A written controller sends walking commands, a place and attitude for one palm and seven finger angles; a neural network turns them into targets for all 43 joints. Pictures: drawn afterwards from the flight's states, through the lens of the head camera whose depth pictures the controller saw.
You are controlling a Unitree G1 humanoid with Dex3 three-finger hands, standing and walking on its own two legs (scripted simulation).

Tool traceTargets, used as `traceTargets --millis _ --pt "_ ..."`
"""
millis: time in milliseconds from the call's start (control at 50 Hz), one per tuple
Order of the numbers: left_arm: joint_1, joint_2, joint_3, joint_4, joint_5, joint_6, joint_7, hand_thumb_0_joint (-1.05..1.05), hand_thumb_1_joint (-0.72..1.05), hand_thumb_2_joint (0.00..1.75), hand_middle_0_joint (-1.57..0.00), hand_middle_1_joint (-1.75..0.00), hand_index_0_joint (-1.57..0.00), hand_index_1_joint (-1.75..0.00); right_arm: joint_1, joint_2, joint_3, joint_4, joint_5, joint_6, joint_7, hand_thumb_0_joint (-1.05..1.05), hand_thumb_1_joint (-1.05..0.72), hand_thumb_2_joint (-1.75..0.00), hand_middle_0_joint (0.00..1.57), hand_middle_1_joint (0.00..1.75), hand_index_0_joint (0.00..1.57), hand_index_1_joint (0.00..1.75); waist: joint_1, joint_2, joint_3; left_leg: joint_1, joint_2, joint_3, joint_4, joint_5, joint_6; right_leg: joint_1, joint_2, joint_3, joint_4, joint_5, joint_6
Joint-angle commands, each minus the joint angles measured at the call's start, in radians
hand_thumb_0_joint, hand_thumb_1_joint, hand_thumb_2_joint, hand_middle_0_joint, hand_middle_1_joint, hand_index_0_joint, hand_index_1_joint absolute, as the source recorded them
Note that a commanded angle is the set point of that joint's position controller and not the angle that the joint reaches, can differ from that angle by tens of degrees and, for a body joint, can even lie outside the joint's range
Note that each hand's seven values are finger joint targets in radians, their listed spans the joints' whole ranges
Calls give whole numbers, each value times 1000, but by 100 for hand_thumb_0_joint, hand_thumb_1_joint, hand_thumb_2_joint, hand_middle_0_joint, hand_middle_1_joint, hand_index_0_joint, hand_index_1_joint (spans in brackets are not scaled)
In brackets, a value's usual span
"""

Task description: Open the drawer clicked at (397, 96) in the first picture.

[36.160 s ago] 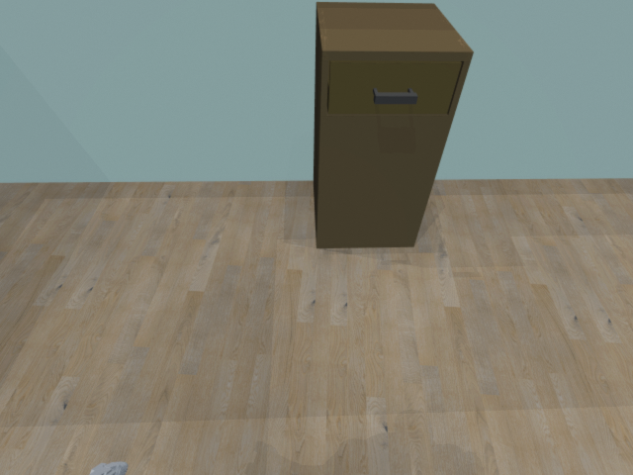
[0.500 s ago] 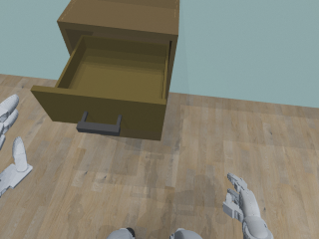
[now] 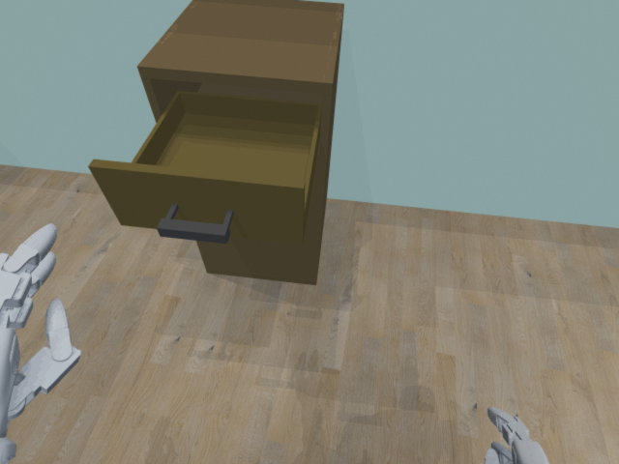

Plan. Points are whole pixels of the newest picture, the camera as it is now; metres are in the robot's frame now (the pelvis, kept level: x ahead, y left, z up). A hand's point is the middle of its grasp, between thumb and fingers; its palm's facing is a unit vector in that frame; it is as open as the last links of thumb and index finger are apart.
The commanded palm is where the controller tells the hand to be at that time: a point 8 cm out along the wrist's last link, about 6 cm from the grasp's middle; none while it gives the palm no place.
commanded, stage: stop stepping back and stand still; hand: left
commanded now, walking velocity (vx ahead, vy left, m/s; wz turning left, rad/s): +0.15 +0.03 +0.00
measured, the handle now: (197, 221) +0.52 +0.22 -0.05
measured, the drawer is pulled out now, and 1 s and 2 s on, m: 0.29 0.29 0.29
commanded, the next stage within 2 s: let the arm hang, fingers relaxed in 0.58 s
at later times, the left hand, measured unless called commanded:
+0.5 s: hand (37, 340) +0.20 +0.25 +0.15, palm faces +0.31 -0.85 -0.42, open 7.4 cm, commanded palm +0.14 +0.30 +0.18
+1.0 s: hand out of the picture +0.05 +0.19 -0.17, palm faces +0.05 -0.98 -0.17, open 7.0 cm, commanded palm none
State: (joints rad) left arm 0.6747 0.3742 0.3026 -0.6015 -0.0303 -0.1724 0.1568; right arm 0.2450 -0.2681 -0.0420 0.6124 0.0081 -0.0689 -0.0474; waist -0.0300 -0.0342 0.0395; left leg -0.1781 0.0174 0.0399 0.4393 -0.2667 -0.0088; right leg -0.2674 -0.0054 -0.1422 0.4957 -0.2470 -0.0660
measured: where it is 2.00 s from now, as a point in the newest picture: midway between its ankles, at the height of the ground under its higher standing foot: outside the picture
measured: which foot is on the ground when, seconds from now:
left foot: down 0.00-1.00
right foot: down 0.00-1.00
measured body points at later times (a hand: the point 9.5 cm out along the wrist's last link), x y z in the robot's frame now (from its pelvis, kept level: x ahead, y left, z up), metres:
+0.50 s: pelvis +0.00 +0.02 +0.00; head +0.02 +0.04 +0.45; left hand +0.18 +0.29 +0.18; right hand +0.16 -0.20 -0.08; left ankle -0.03 +0.13 -0.74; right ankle +0.02 -0.07 -0.74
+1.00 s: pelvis -0.02 +0.02 +0.00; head +0.01 +0.04 +0.44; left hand +0.04 +0.24 -0.16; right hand +0.04 -0.22 -0.14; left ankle -0.03 +0.13 -0.74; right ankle +0.02 -0.07 -0.74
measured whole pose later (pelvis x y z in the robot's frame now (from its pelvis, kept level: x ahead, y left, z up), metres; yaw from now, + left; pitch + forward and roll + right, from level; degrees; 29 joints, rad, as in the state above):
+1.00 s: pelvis -0.02 +0.02 +0.00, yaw +0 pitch -2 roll +0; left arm 0.28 0.17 0.04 0.80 0.01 0.06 0.03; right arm 0.26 -0.18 0.01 0.89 -0.02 0.02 -0.02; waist -0.01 -0.06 0.09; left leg -0.20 0.01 0.04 0.53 -0.29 0.01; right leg -0.27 -0.02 -0.14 0.53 -0.24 -0.05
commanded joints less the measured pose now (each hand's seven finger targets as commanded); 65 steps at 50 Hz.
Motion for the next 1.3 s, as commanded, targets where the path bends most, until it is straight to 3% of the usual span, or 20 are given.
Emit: traceTargets --millis 0,100,140,180,220,240,400,580,640,660,680,700,740,800,820,860,920,1000,1160,1280 --pt "40 215 195 -286 -3 -93 31 0 90 90 -20 -30 -20 -30 -98 -64 -13 -192 8 -66 9 0 -90 -90 20 30 20 30 16 126 -137 -115 54 -52 -46 38 67 194 -116 195 -83 38 37" --pt "-4 166 167 -122 -17 -81 31 0 90 90 -20 -30 -20 -30 -87 -66 -12 -179 14 -62 -1 0 -90 -90 20 30 20 30 -3 -20 -33 -167 16 -44 19 -132 62 61 -143 290 -197 -238 12" --pt "-32 144 139 -85 -18 -70 28 0 90 90 -20 -30 -20 -30 -92 -67 -7 -175 17 -55 -5 0 -90 -90 20 30 20 30 -6 -48 -5 -149 22 -49 9 -118 63 20 -140 279 -202 -244 10" --pt "-53 137 129 -67 -15 -66 26 0 90 90 -20 -30 -20 -30 -101 -69 0 -173 14 -54 -6 0 -90 -90 20 30 20 30 -2 -14 6 -141 53 -84 -50 -92 72 18 -99 227 -153 -191 24" --pt "-99 146 125 -125 -10 -65 26 0 90 90 -20 -30 -20 -30 -123 -72 3 -176 9 -57 -12 0 -90 -90 20 30 20 30 3 89 -8 -123 101 -133 -115 -37 81 39 -50 168 -68 -56 41" --pt "-102 154 130 -142 -7 -67 28 0 90 90 -20 -30 -20 -30 -121 -67 10 -172 4 -58 -12 0 -90 -90 20 30 20 30 6 99 -32 -141 124 -159 -129 5 86 84 -40 135 -33 11 50" --pt "-50 170 143 -258 -13 -58 31 0 90 90 -20 -30 -20 -30 -111 -49 21 -178 -2 -70 2 0 -90 -90 20 30 20 30 20 154 -145 -98 71 -64 -50 289 27 222 -51 125 -31 320 43" --pt "17 151 160 -162 -29 -54 24 0 90 90 -20 -30 -20 -30 -124 -48 9 -181 5 -33 -4 0 -90 -90 20 30 20 30 12 68 -141 -99 62 -63 -68 288 13 235 -51 119 -81 348 52" --pt "20 143 147 -173 -29 -51 20 0 90 90 -20 -30 -20 -30 -132 -55 3 -187 8 -27 -7 0 -90 -90 20 30 20 30 12 67 -147 -83 59 -59 -70 281 15 229 -54 121 -92 349 54" --pt "-183 12 -238 644 64 81 -110 0 90 90 -20 -30 -20 -30 -143 -183 -38 38 19 -86 78 0 -90 -90 20 30 20 30 -24 80 -10 -128 70 -61 62 317 16 37 -114 61 60 338 28" --pt "-172 -25 -196 709 66 146 -132 0 90 90 -20 -30 -20 -30 -44 -133 -41 76 -11 -41 75 0 -90 -90 20 30 20 30 0 74 -91 -66 90 -58 54 346 17 -3 -101 121 45 245 15" --pt "-169 -45 -200 706 62 168 -137 0 90 90 -20 -30 -20 -30 -27 -121 -31 60 -15 -21 70 0 -90 -90 20 30 20 30 0 97 -82 -75 101 -64 51 312 29 -18 -90 104 47 163 24" --pt "-241 -50 -217 781 66 164 -144 0 90 90 -20 -30 -20 -30 -21 -105 -14 44 -21 2 62 0 -90 -90 20 30 20 30 8 8 -120 -111 110 -118 44 318 66 20 -75 102 73 146 23" --pt "-308 -20 -221 962 70 172 -149 0 90 90 -20 -30 -20 -30 -27 -94 -3 60 -24 31 45 0 -90 -90 20 30 20 30 22 -199 -154 -97 48 -87 104 225 52 118 -148 176 13 353 -11" --pt "-339 -14 -222 1029 66 179 -143 0 90 90 -20 -30 -20 -30 -18 -80 -3 75 -25 45 40 0 -90 -90 20 30 20 30 20 -220 -151 -61 24 -73 108 176 42 103 -171 191 -10 369 -36" --pt "-375 -20 -234 1142 58 185 -139 0 90 90 -20 -30 -20 -30 -7 -59 9 119 -28 59 32 0 -90 -90 20 30 20 30 15 -107 -128 -28 26 -72 67 175 36 91 -168 189 -25 344 -32" --pt "-388 -29 -247 1290 50 191 -135 0 90 90 -20 -30 -20 -30 -25 -51 24 182 -30 67 26 0 -90 -90 20 30 20 30 34 149 -53 -48 71 -107 -41 183 46 96 -99 164 -63 132 9" --pt "-353 -77 -241 1444 48 185 -134 0 90 90 -20 -30 -20 -30 24 -3 23 263 -31 76 18 0 -90 -90 20 30 20 30 41 232 5 -120 63 -97 -95 -16 45 138 -90 162 -143 21 6" --pt "-349 -95 -259 1606 41 172 -134 0 90 90 -20 -30 -20 -30 170 36 21 387 -26 83 13 0 -90 -90 20 30 20 30 25 20 20 -56 67 -74 -97 -25 50 96 -103 179 -222 -56 0" --pt "-327 -114 -263 1670 39 171 -127 0 90 90 -20 -30 -20 -30 223 65 28 453 -27 84 12 0 -90 -90 20 30 20 30 22 -9 70 -48 60 -56 -97 -27 50 40 -102 195 -248 -119 1"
